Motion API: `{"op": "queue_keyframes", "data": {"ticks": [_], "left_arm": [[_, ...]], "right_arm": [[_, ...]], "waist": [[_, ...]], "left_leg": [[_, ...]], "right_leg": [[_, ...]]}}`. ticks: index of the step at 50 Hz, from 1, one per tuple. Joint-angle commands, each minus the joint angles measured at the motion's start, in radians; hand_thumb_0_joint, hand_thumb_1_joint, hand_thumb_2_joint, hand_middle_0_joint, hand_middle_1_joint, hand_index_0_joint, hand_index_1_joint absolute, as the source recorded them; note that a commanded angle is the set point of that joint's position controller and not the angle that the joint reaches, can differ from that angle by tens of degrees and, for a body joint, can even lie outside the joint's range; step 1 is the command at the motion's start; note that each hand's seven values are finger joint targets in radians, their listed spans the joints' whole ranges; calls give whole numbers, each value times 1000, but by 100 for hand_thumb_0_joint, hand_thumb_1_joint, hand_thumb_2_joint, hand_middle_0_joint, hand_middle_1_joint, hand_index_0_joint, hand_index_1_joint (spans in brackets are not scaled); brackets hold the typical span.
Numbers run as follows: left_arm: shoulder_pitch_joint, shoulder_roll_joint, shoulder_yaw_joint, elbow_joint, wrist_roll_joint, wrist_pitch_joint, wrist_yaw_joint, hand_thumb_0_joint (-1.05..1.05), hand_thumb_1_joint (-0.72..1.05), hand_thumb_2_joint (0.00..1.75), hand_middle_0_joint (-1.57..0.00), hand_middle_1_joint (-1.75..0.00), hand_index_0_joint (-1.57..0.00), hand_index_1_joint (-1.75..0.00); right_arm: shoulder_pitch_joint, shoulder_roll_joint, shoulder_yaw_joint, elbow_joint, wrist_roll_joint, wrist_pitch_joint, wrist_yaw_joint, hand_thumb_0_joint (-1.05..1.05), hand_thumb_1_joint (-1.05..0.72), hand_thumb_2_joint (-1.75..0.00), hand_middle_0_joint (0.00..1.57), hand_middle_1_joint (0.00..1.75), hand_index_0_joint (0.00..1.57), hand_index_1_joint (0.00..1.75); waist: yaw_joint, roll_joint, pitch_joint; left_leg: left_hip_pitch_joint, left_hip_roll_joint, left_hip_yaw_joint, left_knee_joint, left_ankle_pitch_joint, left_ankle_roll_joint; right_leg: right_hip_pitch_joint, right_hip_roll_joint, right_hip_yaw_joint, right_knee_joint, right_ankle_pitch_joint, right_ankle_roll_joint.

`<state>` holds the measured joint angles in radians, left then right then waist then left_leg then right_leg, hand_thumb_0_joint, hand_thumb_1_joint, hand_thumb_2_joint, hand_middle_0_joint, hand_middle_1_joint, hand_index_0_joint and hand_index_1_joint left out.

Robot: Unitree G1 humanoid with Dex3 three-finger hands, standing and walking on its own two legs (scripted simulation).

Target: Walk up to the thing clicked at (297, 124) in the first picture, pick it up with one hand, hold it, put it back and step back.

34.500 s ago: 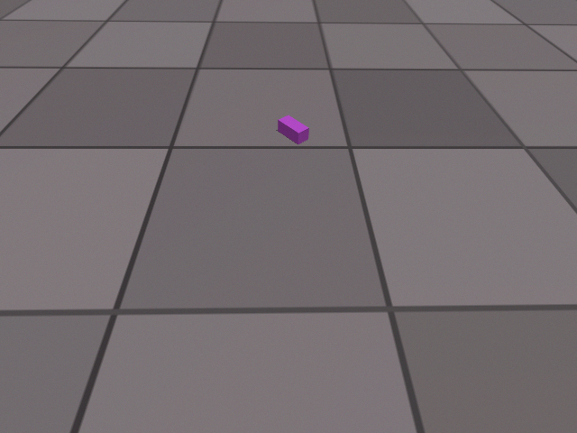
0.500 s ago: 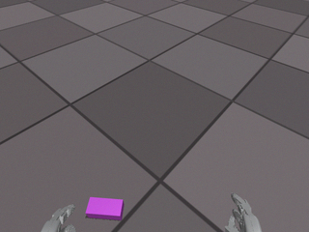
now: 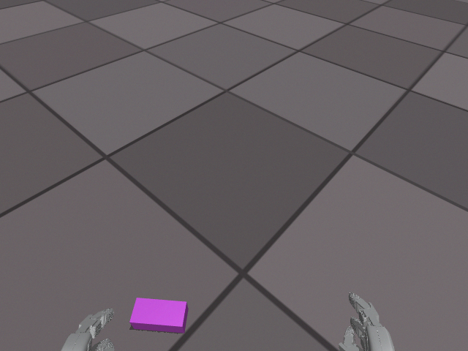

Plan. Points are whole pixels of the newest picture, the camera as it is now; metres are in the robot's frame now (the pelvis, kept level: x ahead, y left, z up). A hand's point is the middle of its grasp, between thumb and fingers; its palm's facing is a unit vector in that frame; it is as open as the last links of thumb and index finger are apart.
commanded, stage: home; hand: left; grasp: from above
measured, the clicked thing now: (160, 315) +0.43 +0.24 -0.67
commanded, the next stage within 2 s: stand in 0.54 s
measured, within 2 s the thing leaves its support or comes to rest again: neither
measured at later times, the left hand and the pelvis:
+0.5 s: hand out of the picture +0.17 +0.18 -0.05, palm faces +0.04 -0.98 -0.20, open 7.4 cm; pelvis +0.01 +0.00 +0.00, yaw +0 degrees
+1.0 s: hand out of the picture +0.09 +0.24 -0.10, palm faces +0.05 -0.94 -0.34, open 7.4 cm; pelvis +0.00 +0.00 +0.04, yaw +1 degrees
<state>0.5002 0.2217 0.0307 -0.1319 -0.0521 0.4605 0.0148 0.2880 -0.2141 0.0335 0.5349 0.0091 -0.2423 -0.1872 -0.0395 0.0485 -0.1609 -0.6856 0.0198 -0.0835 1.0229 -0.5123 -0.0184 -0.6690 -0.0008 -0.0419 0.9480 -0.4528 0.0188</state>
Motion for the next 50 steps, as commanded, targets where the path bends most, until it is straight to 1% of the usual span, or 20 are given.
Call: {"op": "queue_keyframes", "data": {"ticks": [1,3,8,19,21,23,26,27,28,29,31,32,33,34,35,36,37,39,47,50], "left_arm": [[-26,110,57,-211,8,-52,12,0,90,90,-20,-30,-20,-30],[-25,107,55,-195,7,-48,12,0,90,90,-20,-30,-20,-30],[-4,103,52,-199,6,-48,13,0,90,90,-20,-30,-20,-30],[-1,117,65,-207,7,-49,15,0,90,90,-20,-30,-20,-30],[-9,96,39,-204,6,-48,12,0,90,90,-20,-30,-20,-30],[-1,118,69,-212,6,-49,16,0,90,90,-20,-30,-20,-30],[-11,128,66,-217,7,-53,17,0,90,90,-20,-30,-20,-30],[-12,101,40,-212,7,-50,15,0,90,90,-20,-30,-20,-30],[-14,127,65,-217,8,-51,16,0,90,90,-20,-30,-20,-30],[-14,105,43,-220,8,-52,14,0,90,90,-20,-30,-20,-30],[-4,109,57,-207,5,-48,15,0,90,90,-20,-30,-20,-30],[-316,194,55,144,126,-262,52,0,90,90,-20,-30,-20,-30],[-232,210,78,324,129,-330,46,0,90,90,-20,-30,-20,-30],[-226,217,74,362,131,-364,41,0,90,90,-20,-30,-20,-30],[-242,213,63,388,125,-384,33,0,90,90,-20,-30,-20,-30],[-242,212,55,434,122,-401,29,0,90,90,-20,-30,-20,-30],[-260,216,56,478,115,-412,28,0,90,90,-20,-30,-20,-30],[-275,213,65,568,103,-419,28,0,90,90,-20,-30,-20,-30],[-330,194,60,831,99,-459,28,0,90,90,-20,-30,-20,-30],[-337,219,63,908,97,-471,29,0,90,90,-20,-30,-20,-30]], "right_arm": [[-67,-128,-57,-164,0,-58,-7,0,-90,-90,20,30,20,30],[-72,-128,-54,-161,0,-58,-7,0,-90,-90,20,30,20,30],[-67,-126,-56,-162,0,-55,-6,0,-90,-90,20,30,20,30],[-63,-130,-61,-167,1,-45,-4,0,-90,-90,20,30,20,30],[-63,-127,-57,-170,1,-45,-2,0,-90,-90,20,30,20,30],[-60,-131,-63,-169,1,-43,-1,0,-90,-90,20,30,20,30],[-62,-130,-60,-170,1,-40,-2,0,-90,-90,20,30,20,30],[-65,-126,-55,-173,2,-42,0,0,-90,-90,20,30,20,30],[-60,-131,-61,-167,0,-41,-1,0,-90,-90,20,30,20,30],[-63,-127,-58,-174,1,-40,-1,0,-90,-90,20,30,20,30],[-69,-127,-58,-174,4,-39,0,0,-90,-90,20,30,20,30],[-125,-241,-96,76,-126,69,60,0,-90,-90,20,30,20,30],[-121,-250,-110,94,-123,105,86,0,-90,-90,20,30,20,30],[-112,-250,-108,92,-127,121,102,0,-90,-90,20,30,20,30],[-102,-251,-105,88,-131,131,114,0,-90,-90,20,30,20,30],[-109,-236,-98,104,-108,136,131,0,-90,-90,20,30,20,30],[-110,-221,-102,128,-76,139,148,0,-90,-90,20,30,20,30],[-140,-222,-110,152,-58,150,158,0,-90,-90,20,30,20,30],[-157,-236,-120,264,-63,187,164,0,-90,-90,20,30,20,30],[-144,-232,-119,308,-55,197,160,0,-90,-90,20,30,20,30]], "waist": [[-2,2,-87],[-3,-1,-57],[0,3,-90],[5,5,-93],[-4,4,-93],[4,7,-104],[1,-8,-102],[-3,0,-79],[2,14,-87],[0,29,-84],[6,12,-71],[74,-81,150],[70,-130,41],[57,-134,15],[39,-63,38],[61,-17,17],[70,-8,12],[74,-69,7],[73,0,113],[61,-60,125]], "left_leg": [[70,-25,36,-178,207,30],[59,-24,33,-181,194,30],[71,-24,30,-172,253,27],[74,-21,29,-172,255,24],[78,-22,31,-168,265,25],[78,-22,30,-162,285,24],[67,-27,35,-155,270,29],[68,-25,35,-164,259,27],[66,-23,30,-167,253,24],[70,-23,29,-171,254,22],[62,-21,28,-172,237,24],[65,5,-8,-252,393,71],[139,-5,25,-241,419,81],[191,-4,24,-245,413,86],[218,1,4,-273,435,83],[259,2,-14,-303,437,85],[275,1,-15,-326,414,87],[318,2,-1,-327,432,81],[336,37,-85,-503,272,87],[379,24,-61,-497,342,75]], "right_leg": [[78,25,-24,-150,156,-19],[69,26,-26,-153,145,-18],[86,24,-27,-137,194,-20],[85,26,-28,-133,189,-22],[79,25,-27,-132,202,-20],[94,23,-26,-128,218,-22],[96,21,-22,-136,216,-17],[83,23,-25,-134,205,-19],[77,23,-25,-129,192,-22],[73,23,-27,-130,194,-21],[71,25,-31,-137,179,-20],[272,-59,49,-188,170,-48],[316,-79,123,-214,187,-88],[302,-92,152,-220,211,-104],[277,-66,124,-213,266,-93],[321,-69,108,-197,281,-84],[345,-76,98,-204,282,-70],[342,-81,107,-241,307,-68],[405,-68,77,-360,198,-41],[435,-98,103,-426,255,-52]]}}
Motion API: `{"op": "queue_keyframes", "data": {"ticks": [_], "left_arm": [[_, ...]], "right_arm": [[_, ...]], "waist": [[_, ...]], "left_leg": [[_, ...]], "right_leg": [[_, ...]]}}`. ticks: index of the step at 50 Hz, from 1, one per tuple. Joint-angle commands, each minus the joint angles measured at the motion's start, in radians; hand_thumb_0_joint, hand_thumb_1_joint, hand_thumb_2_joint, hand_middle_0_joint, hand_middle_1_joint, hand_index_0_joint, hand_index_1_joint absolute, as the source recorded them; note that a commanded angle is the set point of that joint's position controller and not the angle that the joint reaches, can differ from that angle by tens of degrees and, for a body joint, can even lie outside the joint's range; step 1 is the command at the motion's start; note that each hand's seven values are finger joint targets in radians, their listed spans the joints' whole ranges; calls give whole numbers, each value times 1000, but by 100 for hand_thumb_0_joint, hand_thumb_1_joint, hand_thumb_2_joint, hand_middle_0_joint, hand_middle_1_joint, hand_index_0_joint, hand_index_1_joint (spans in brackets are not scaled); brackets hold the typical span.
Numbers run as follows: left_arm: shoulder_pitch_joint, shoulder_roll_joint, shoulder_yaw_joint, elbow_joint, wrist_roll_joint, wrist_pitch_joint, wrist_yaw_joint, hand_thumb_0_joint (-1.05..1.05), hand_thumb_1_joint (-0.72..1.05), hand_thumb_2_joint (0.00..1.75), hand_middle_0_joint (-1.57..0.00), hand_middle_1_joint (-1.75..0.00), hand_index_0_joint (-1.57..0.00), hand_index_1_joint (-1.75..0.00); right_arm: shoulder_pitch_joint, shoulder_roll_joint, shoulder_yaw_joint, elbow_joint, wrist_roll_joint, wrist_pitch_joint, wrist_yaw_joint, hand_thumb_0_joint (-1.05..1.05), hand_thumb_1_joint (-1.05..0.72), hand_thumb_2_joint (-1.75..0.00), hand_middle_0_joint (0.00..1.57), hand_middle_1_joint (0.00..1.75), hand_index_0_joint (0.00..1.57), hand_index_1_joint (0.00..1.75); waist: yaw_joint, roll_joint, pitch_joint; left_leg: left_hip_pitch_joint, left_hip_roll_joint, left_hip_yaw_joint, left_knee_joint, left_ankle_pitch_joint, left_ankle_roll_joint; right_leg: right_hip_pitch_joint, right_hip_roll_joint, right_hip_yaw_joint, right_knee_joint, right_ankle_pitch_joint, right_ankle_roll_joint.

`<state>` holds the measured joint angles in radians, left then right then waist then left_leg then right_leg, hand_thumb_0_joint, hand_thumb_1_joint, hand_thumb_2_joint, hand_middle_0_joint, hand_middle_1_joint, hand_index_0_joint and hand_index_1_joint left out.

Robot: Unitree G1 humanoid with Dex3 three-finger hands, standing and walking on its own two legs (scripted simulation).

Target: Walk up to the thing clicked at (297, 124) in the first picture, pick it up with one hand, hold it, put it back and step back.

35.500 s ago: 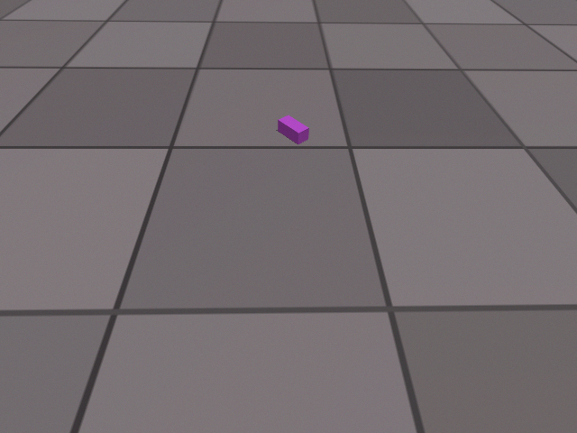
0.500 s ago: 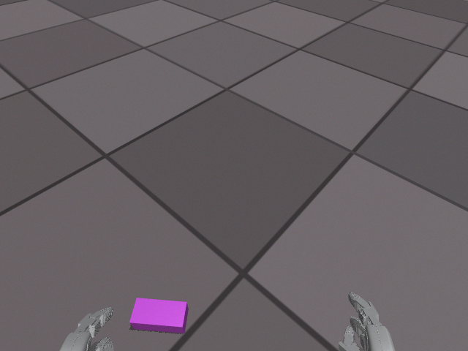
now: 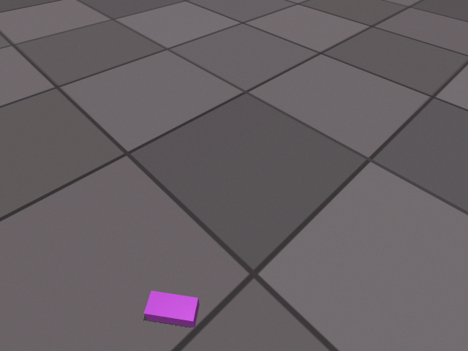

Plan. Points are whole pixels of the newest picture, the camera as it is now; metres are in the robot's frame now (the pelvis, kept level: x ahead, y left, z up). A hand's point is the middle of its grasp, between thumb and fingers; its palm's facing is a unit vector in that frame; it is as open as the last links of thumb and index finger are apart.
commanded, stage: stand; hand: left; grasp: from above
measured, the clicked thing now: (172, 308) +0.43 +0.23 -0.71
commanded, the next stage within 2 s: none
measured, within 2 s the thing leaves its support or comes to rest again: neither
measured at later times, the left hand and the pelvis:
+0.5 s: hand out of the picture +0.03 +0.23 -0.14, palm faces +0.06 -0.94 -0.33, open 7.4 cm; pelvis -0.01 -0.01 +0.02, yaw +1 degrees
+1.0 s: hand out of the picture +0.06 +0.22 -0.13, palm faces +0.05 -0.94 -0.33, open 7.4 cm; pelvis +0.00 -0.02 +0.03, yaw +1 degrees
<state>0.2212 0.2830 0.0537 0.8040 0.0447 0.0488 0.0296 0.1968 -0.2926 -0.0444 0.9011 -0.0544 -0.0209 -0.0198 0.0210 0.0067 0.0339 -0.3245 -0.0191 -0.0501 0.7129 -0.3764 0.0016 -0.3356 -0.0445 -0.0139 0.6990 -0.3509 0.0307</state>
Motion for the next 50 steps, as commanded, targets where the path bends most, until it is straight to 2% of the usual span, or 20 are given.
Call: {"op": "queue_keyframes", "data": {"ticks": [1,2,6,7,10,12,14,17,20,25,28,30,33,35,38,42,45,46,48,50], "left_arm": [[-60,161,39,-7,-2,-62,14,0,90,90,-20,-30,-20,-30],[-55,160,36,15,-6,-64,14,0,90,90,-20,-30,-20,-30],[-49,165,29,98,-14,-61,17,0,90,90,-20,-30,-20,-30],[-59,170,28,114,-15,-62,17,0,90,90,-20,-30,-20,-30],[-56,174,23,161,-16,-60,15,0,90,90,-20,-30,-20,-30],[-60,182,23,190,-13,-63,16,0,90,90,-20,-30,-20,-30],[-76,190,23,206,-14,-66,15,0,90,90,-20,-30,-20,-30],[-78,188,18,232,-11,-64,14,0,90,90,-20,-30,-20,-30],[-77,198,19,251,-13,-62,10,0,90,90,-20,-30,-20,-30],[-95,207,20,273,-16,-67,9,0,90,90,-20,-30,-20,-30],[-104,210,18,280,-16,-64,5,0,90,90,-20,-30,-20,-30],[-105,210,18,285,-19,-64,5,0,90,90,-20,-30,-20,-30],[-113,215,18,292,-21,-66,2,0,90,90,-20,-30,-20,-30],[-108,214,16,301,-21,-65,2,0,90,90,-20,-30,-20,-30],[-123,215,15,297,-24,-70,1,0,90,90,-20,-30,-20,-30],[-129,225,16,304,-26,-67,0,0,90,90,-20,-30,-20,-30],[-136,229,17,309,-24,-66,-2,0,90,90,-20,-30,-20,-30],[-147,236,19,305,-25,-66,-3,0,90,90,-20,-30,-20,-30],[-150,233,19,305,-27,-67,-4,0,90,90,-20,-30,-20,-30],[-153,235,19,307,-26,-66,-4,0,90,90,-20,-30,-20,-30]], "right_arm": [[-45,-158,-43,-44,11,-22,-11,0,-90,-90,20,30,20,30],[-38,-159,-41,-26,12,-20,-12,0,-90,-90,20,30,20,30],[-52,-170,-37,20,19,-12,-15,0,-90,-90,20,30,20,30],[-45,-168,-34,32,20,-10,-16,0,-90,-90,20,30,20,30],[-52,-173,-28,63,26,-7,-16,0,-90,-90,20,30,20,30],[-60,-172,-28,79,27,-3,-16,0,-90,-90,20,30,20,30],[-45,-173,-26,96,29,0,-15,0,-90,-90,20,30,20,30],[-59,-179,-28,114,29,6,-13,0,-90,-90,20,30,20,30],[-61,-182,-26,127,28,10,-10,0,-90,-90,20,30,20,30],[-61,-177,-18,139,29,8,-9,0,-90,-90,20,30,20,30],[-58,-187,-17,149,30,8,-8,0,-90,-90,20,30,20,30],[-63,-192,-15,152,29,7,-9,0,-90,-90,20,30,20,30],[-54,-191,-9,157,31,3,-9,0,-90,-90,20,30,20,30],[-67,-197,-10,158,32,3,-10,0,-90,-90,20,30,20,30],[-63,-200,-4,164,32,1,-9,0,-90,-90,20,30,20,30],[-65,-205,-1,170,33,2,-11,0,-90,-90,20,30,20,30],[-74,-207,1,171,35,5,-9,0,-90,-90,20,30,20,30],[-63,-203,3,173,33,5,-10,0,-90,-90,20,30,20,30],[-65,-203,5,175,33,3,-9,0,-90,-90,20,30,20,30],[-72,-212,3,174,33,3,-10,0,-90,-90,20,30,20,30]], "waist": [[-4,-23,-74],[-6,-19,-72],[-1,14,-47],[-8,12,-34],[-5,27,-6],[-2,-1,-10],[-13,-8,2],[-7,-12,20],[-4,11,42],[-6,3,21],[-7,5,37],[-2,20,28],[-6,9,7],[-1,-1,13],[-6,5,-10],[-7,0,-14],[-6,-7,13],[-14,-4,5],[-11,-3,1],[-10,3,-11]], "left_leg": [[57,63,-90,-190,233,51],[77,67,-91,-199,259,49],[99,86,-111,-278,238,46],[93,85,-107,-292,253,41],[108,90,-112,-341,216,34],[128,90,-108,-347,218,32],[136,86,-97,-354,222,27],[128,86,-101,-372,161,24],[98,89,-108,-400,104,25],[118,94,-103,-396,159,26],[115,90,-101,-404,138,19],[98,97,-106,-412,141,22],[124,101,-103,-410,204,20],[142,100,-102,-406,204,19],[160,108,-96,-392,281,21],[167,108,-92,-404,268,18],[149,106,-93,-409,218,18],[145,109,-88,-409,233,18],[149,111,-89,-411,260,15],[151,112,-89,-413,252,15]], "right_leg": [[102,-58,79,-192,178,-64],[109,-60,77,-202,199,-63],[155,-54,60,-254,180,-52],[173,-58,64,-266,195,-50],[184,-51,55,-295,174,-43],[195,-61,57,-320,168,-45],[205,-65,67,-348,158,-42],[198,-61,63,-380,85,-40],[209,-58,59,-386,71,-38],[231,-70,69,-398,110,-40],[217,-63,67,-407,78,-36],[244,-66,65,-400,106,-39],[257,-70,64,-398,157,-40],[237,-70,65,-406,132,-41],[259,-76,67,-410,203,-40],[258,-74,64,-412,204,-40],[242,-70,66,-423,141,-40],[255,-76,71,-420,170,-42],[262,-76,68,-414,194,-42],[266,-73,66,-416,176,-44]]}}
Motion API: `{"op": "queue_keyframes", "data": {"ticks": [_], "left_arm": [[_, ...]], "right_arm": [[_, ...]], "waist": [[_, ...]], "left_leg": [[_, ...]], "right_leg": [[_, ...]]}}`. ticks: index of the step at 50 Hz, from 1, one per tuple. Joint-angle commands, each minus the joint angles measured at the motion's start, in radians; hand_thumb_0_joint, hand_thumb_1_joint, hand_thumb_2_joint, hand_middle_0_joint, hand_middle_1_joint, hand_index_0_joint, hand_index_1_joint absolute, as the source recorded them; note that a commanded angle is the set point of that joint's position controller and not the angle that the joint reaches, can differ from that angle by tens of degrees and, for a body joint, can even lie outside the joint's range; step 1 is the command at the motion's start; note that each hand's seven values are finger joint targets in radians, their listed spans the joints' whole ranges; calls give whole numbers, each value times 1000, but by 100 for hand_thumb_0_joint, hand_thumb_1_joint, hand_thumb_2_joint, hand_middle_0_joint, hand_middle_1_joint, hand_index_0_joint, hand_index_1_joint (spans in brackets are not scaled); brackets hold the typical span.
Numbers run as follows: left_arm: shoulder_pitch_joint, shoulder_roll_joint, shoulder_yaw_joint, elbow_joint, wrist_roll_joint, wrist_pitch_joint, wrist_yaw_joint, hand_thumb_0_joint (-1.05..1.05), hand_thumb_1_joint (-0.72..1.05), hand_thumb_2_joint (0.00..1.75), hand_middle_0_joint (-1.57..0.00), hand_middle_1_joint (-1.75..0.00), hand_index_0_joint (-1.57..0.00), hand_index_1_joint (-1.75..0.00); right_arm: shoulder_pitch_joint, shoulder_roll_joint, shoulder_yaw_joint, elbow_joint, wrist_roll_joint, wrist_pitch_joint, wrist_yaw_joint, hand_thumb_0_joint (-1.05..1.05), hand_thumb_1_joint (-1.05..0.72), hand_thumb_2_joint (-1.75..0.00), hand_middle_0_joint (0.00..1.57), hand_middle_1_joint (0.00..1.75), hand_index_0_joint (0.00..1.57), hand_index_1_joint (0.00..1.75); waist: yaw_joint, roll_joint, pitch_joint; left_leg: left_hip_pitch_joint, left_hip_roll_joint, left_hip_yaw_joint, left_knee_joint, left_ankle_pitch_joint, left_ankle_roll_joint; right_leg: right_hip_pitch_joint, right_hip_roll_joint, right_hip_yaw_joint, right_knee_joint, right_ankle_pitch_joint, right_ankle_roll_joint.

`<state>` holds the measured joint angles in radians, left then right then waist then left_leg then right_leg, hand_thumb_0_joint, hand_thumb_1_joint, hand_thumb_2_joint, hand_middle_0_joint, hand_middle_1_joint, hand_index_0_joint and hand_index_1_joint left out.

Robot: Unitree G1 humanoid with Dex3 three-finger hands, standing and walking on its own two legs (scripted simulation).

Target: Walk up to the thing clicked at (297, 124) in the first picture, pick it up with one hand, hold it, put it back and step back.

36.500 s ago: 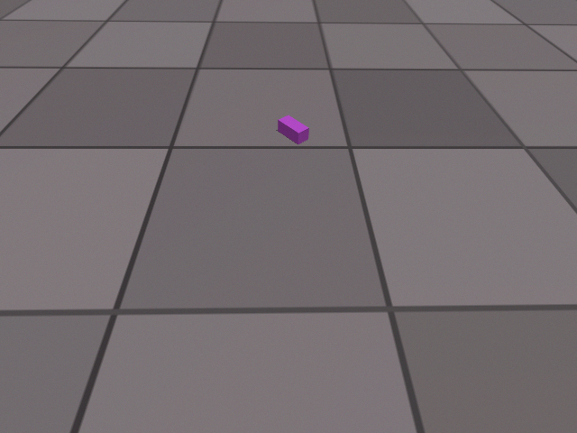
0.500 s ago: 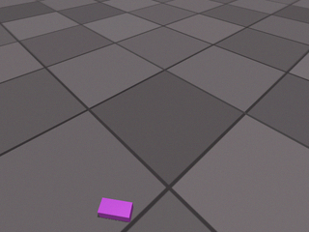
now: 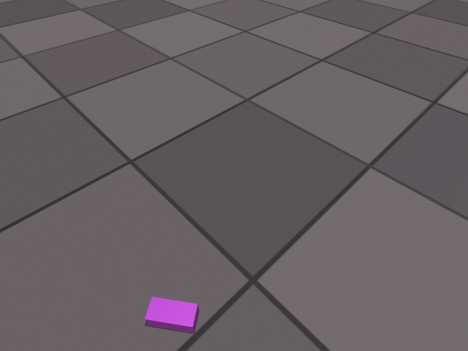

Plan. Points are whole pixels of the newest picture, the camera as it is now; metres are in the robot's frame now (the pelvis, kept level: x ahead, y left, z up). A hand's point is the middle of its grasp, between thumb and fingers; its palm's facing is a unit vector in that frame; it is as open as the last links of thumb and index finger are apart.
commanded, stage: stand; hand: left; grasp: from above
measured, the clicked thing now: (173, 314) +0.43 +0.24 -0.74
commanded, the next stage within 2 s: step back in 1.16 s
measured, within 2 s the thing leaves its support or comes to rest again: neither
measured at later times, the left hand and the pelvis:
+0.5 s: hand out of the picture +0.09 +0.24 -0.15, palm faces +0.03 -0.94 -0.33, open 7.4 cm; pelvis +0.01 +0.00 +0.00, yaw +0 degrees
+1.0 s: hand out of the picture +0.08 +0.24 -0.15, palm faces +0.01 -0.94 -0.34, open 7.4 cm; pelvis +0.01 +0.00 +0.00, yaw -1 degrees
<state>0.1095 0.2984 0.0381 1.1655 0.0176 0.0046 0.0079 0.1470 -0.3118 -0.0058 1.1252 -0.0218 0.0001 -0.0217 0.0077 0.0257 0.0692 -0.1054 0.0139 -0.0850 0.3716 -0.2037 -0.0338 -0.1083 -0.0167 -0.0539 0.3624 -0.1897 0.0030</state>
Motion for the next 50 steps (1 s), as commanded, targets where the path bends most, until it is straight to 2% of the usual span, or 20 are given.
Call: {"op": "queue_keyframes", "data": {"ticks": [1,13,20,22,24,27,35,39,42,45,47,48,50], "left_arm": [[-41,215,32,-56,2,-22,17,0,90,90,-20,-30,-20,-30],[-55,218,34,-57,-6,-27,16,0,90,90,-20,-30,-20,-30],[-68,223,33,-59,-5,-30,16,0,90,90,-20,-30,-20,-30],[-63,222,34,-60,-5,-30,16,0,90,90,-20,-30,-20,-30],[-57,224,34,-59,-5,-28,16,0,90,90,-20,-30,-20,-30],[-69,228,34,-59,-5,-28,14,0,90,90,-20,-30,-20,-30],[-65,229,32,-66,-6,-33,13,0,90,90,-20,-30,-20,-30],[-62,236,32,-64,-8,-32,11,0,90,90,-20,-30,-20,-30],[-56,235,31,-70,-6,-33,9,0,90,90,-20,-30,-20,-30],[-53,235,31,-67,-6,-30,8,0,90,90,-20,-30,-20,-30],[-53,237,30,-69,-7,-31,7,0,90,90,-20,-30,-20,-30],[-54,240,31,-69,-6,-32,7,0,90,90,-20,-30,-20,-30],[-51,238,30,-70,-7,-32,6,0,90,90,-20,-30,-20,-30]], "right_arm": [[-31,-199,-37,-52,2,-20,-8,0,-90,-90,20,30,20,30],[-41,-199,-32,-46,3,-25,-10,0,-90,-90,20,30,20,30],[-45,-210,-32,-46,5,-21,-8,0,-90,-90,20,30,20,30],[-55,-215,-35,-49,5,-22,-9,0,-90,-90,20,30,20,30],[-65,-211,-34,-50,5,-23,-7,0,-90,-90,20,30,20,30],[-55,-209,-33,-48,5,-21,-7,0,-90,-90,20,30,20,30],[-64,-220,-33,-52,7,-25,-4,0,-90,-90,20,30,20,30],[-58,-214,-31,-48,7,-23,-2,0,-90,-90,20,30,20,30],[-57,-219,-32,-49,6,-26,0,0,-90,-90,20,30,20,30],[-60,-221,-33,-47,6,-24,1,0,-90,-90,20,30,20,30],[-57,-221,-32,-48,6,-25,2,0,-90,-90,20,30,20,30],[-55,-219,-33,-48,5,-25,2,0,-90,-90,20,30,20,30],[-54,-225,-32,-49,5,-26,1,0,-90,-90,20,30,20,30]], "waist": [[5,-20,-47],[3,-20,-101],[-4,-34,-88],[-2,-23,-98],[4,-18,-86],[-3,-34,-82],[0,-25,-96],[0,-23,-66],[-1,-15,-66],[1,-9,-54],[-1,-17,-65],[-1,-29,-68],[-3,-19,-72]], "left_leg": [[-58,81,-55,-73,97,49],[-14,90,-41,-60,240,45],[-21,92,-38,-69,196,47],[-8,96,-37,-61,225,48],[-10,95,-42,-74,209,46],[-24,93,-39,-81,175,45],[-14,98,-37,-75,219,47],[-34,93,-39,-92,165,45],[-25,96,-38,-93,154,46],[-44,94,-41,-100,96,50],[-36,97,-44,-99,116,52],[-38,93,-44,-104,106,49],[-29,96,-41,-96,118,50]], "right_leg": [[30,-101,104,-80,19,-16],[74,-109,95,-60,198,-19],[69,-110,102,-78,164,-13],[72,-115,101,-71,201,-17],[61,-107,91,-75,166,-16],[64,-108,98,-81,132,-18],[80,-111,98,-75,193,-19],[61,-107,99,-86,124,-19],[44,-106,103,-88,108,-20],[40,-106,107,-96,46,-20],[46,-108,108,-93,70,-23],[41,-105,106,-95,48,-21],[42,-110,114,-91,89,-25]]}}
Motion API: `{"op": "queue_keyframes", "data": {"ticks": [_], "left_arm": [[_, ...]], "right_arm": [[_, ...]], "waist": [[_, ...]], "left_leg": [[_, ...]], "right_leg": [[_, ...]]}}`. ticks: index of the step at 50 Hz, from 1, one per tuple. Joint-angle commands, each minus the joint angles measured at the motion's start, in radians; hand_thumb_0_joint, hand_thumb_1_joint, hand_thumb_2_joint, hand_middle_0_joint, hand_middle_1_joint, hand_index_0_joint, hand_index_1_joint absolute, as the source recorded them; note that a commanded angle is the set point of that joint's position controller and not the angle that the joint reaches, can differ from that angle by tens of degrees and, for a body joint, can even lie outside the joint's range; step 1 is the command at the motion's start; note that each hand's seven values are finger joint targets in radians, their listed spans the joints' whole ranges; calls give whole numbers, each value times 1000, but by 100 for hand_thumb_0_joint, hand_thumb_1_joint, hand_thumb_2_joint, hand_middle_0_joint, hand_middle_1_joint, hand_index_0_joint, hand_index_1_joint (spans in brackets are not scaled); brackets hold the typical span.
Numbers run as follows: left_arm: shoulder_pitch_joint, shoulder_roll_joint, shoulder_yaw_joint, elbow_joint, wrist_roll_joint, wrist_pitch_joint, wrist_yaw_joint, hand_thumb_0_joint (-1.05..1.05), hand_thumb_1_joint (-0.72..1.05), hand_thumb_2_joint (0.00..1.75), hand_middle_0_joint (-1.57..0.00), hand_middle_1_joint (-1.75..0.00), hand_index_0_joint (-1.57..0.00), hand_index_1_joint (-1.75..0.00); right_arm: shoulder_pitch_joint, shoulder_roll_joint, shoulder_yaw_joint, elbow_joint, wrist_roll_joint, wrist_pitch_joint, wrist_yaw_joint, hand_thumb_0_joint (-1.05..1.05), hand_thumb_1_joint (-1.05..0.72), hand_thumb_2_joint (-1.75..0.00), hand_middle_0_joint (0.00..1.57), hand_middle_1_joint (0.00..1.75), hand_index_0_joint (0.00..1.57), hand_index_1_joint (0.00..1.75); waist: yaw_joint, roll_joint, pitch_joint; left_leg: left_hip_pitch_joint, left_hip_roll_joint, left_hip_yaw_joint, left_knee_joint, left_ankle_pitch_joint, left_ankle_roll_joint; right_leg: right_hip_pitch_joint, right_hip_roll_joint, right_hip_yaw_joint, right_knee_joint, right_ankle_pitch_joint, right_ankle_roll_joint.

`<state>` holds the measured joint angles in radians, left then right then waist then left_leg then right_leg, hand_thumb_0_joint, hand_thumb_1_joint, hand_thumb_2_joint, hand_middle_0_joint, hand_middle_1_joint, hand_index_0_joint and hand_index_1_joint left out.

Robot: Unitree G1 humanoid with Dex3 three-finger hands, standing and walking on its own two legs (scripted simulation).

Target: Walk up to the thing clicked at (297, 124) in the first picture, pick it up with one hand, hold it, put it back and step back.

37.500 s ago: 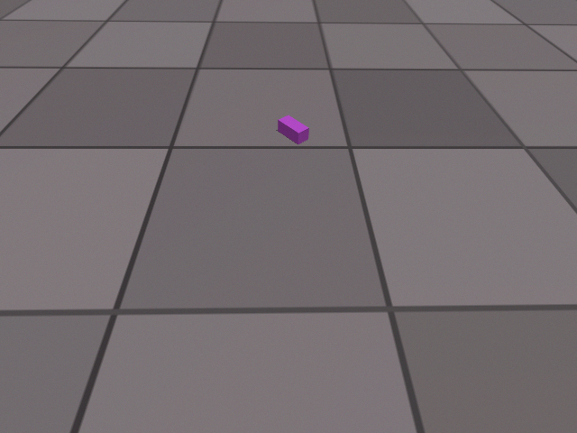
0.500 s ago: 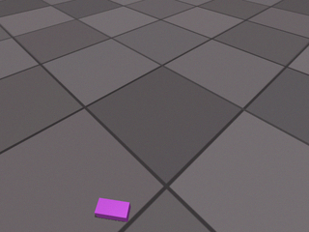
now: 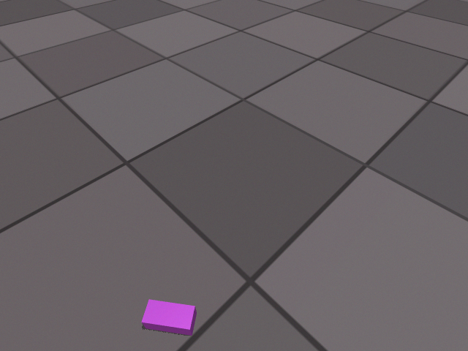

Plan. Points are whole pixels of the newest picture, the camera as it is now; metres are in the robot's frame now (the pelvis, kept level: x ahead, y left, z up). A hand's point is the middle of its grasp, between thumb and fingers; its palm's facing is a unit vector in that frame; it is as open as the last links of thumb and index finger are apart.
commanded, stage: stand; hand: left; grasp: from above
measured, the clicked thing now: (170, 317) +0.43 +0.25 -0.74
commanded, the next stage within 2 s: step back in 0.16 s
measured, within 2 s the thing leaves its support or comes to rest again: neither
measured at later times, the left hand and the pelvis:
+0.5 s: hand out of the picture +0.10 +0.32 -0.18, palm faces -0.01 -0.93 -0.36, open 7.4 cm; pelvis -0.06 +0.05 -0.03, yaw +1 degrees
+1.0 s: hand out of the picture -0.04 +0.33 -0.16, palm faces -0.08 -0.91 -0.40, open 7.4 cm; pelvis -0.15 +0.07 -0.03, yaw -5 degrees
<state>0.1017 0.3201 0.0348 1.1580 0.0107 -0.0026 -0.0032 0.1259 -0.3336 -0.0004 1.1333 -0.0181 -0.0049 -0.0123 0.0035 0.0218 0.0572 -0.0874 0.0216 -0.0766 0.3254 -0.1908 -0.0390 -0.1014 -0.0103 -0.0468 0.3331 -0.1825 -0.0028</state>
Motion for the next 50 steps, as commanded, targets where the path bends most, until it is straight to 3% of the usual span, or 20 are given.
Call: {"op": "queue_keyframes", "data": {"ticks": [1,7,9,11,13,15,19,22,23,24,25,27,30,32,36,40,45,47,48,50], "left_arm": [[-40,215,31,-62,-1,-24,16,0,90,90,-20,-30,-20,-30],[-41,221,31,-63,-3,-26,16,0,90,90,-20,-30,-20,-30],[-25,296,81,-106,-22,-14,24,0,90,90,-20,-30,-20,-30],[-10,308,89,-135,-23,-10,27,0,90,90,-20,-30,-20,-30],[-73,320,97,-193,-7,-6,29,0,90,90,-20,-30,-20,-30],[-99,315,100,-238,14,0,30,0,90,90,-20,-30,-20,-30],[-128,295,93,-294,26,12,34,0,90,90,-20,-30,-20,-30],[-113,280,81,-314,1,38,30,0,90,90,-20,-30,-20,-30],[-91,234,75,-325,-13,47,30,0,90,90,-20,-30,-20,-30],[-80,192,65,-338,-19,52,35,0,90,90,-20,-30,-20,-30],[-63,217,73,-325,-9,61,48,0,90,90,-20,-30,-20,-30],[-93,243,77,-314,-2,62,60,0,90,90,-20,-30,-20,-30],[20,244,73,-310,-20,60,47,0,90,90,-20,-30,-20,-30],[27,236,78,-314,-6,53,42,0,90,90,-20,-30,-20,-30],[-19,225,77,-355,-1,39,41,0,90,90,-20,-30,-20,-30],[29,222,79,-352,4,33,36,0,90,90,-20,-30,-20,-30],[152,229,96,-309,18,25,19,0,90,90,-20,-30,-20,-30],[158,280,109,-325,25,19,18,0,90,90,-20,-30,-20,-30],[100,353,123,-351,20,18,13,0,90,90,-20,-30,-20,-30],[4,346,124,-414,29,11,22,0,90,90,-20,-30,-20,-30]], "right_arm": [[-34,-201,-36,-56,3,-22,-7,0,-90,-90,20,30,20,30],[-26,-203,-32,-52,3,-23,-8,0,-90,-90,20,30,20,30],[-46,-245,-57,-97,20,3,0,0,-90,-90,20,30,20,30],[-25,-217,-55,-121,28,13,2,0,-90,-90,20,30,20,30],[12,-215,-72,-139,22,33,6,0,-90,-90,20,30,20,30],[60,-226,-83,-161,17,49,14,0,-90,-90,20,30,20,30],[84,-225,-92,-200,23,50,19,0,-90,-90,20,30,20,30],[100,-215,-98,-200,-2,29,11,0,-90,-90,20,30,20,30],[83,-259,-112,-211,-21,21,5,0,-90,-90,20,30,20,30],[68,-343,-128,-225,-32,16,3,0,-90,-90,20,30,20,30],[62,-369,-131,-235,-25,14,1,0,-90,-90,20,30,20,30],[21,-364,-133,-260,-16,15,-8,0,-90,-90,20,30,20,30],[-39,-271,-111,-288,-20,11,-26,0,-90,-90,20,30,20,30],[17,-250,-112,-287,-8,9,-33,0,-90,-90,20,30,20,30],[74,-252,-116,-295,-1,16,-39,0,-90,-90,20,30,20,30],[46,-276,-123,-324,0,19,-32,0,-90,-90,20,30,20,30],[-43,-296,-121,-347,10,27,-17,0,-90,-90,20,30,20,30],[-62,-260,-113,-360,17,28,-11,0,-90,-90,20,30,20,30],[-80,-220,-107,-357,20,32,-12,0,-90,-90,20,30,20,30],[-14,-250,-116,-334,10,42,-11,0,-90,-90,20,30,20,30]], "waist": [[3,-11,-58],[-1,-17,-55],[-5,-42,4],[-5,-96,-35],[-18,-200,-76],[-35,-197,-95],[-27,-214,-116],[-38,-129,-116],[-20,15,-118],[-12,201,-103],[-20,122,-114],[-45,160,-101],[34,119,-125],[1,113,-164],[-54,101,-119],[-41,102,-134],[16,58,-124],[22,-120,-110],[37,-292,-35],[10,-248,48]], "left_leg": [[-41,88,-52,-55,114,53],[-45,89,-49,-51,122,54],[-137,46,-22,137,320,79],[-134,-20,23,279,224,68],[-168,-82,36,504,-226,69],[-164,-57,-11,612,-338,87],[-224,-36,10,482,-260,80],[-152,-22,49,89,110,68],[-93,80,-109,51,353,80],[17,235,-328,48,619,143],[-19,281,-303,101,720,221],[-94,298,-332,65,598,249],[89,157,-121,139,595,146],[186,160,-132,172,654,133],[215,212,-152,180,668,214],[139,235,-150,189,556,252],[-156,221,-155,169,181,200],[-287,81,-54,326,-40,116],[-309,-103,57,546,-273,49],[-271,-115,-76,854,-411,35]], "right_leg": [[32,-114,102,-57,82,-20],[31,-116,107,-56,99,-16],[1,-135,125,42,384,-55],[-15,-207,188,17,452,-123],[-69,-333,282,-7,443,-227],[-145,-355,275,28,389,-256],[-78,-286,201,137,409,-197],[-61,-190,137,305,314,-113],[-145,-77,97,425,155,-65],[-368,97,102,567,-345,-32],[-357,113,202,701,-482,-27],[-353,118,275,830,-459,-29],[-454,117,256,846,-273,-26],[-444,107,221,813,-265,3],[-419,79,191,617,-321,28],[-303,34,126,427,-291,5],[-48,32,98,216,-78,-55],[-41,-121,331,123,40,-157],[-186,-299,553,-12,56,-287],[-364,-378,621,-54,109,-336]]}}
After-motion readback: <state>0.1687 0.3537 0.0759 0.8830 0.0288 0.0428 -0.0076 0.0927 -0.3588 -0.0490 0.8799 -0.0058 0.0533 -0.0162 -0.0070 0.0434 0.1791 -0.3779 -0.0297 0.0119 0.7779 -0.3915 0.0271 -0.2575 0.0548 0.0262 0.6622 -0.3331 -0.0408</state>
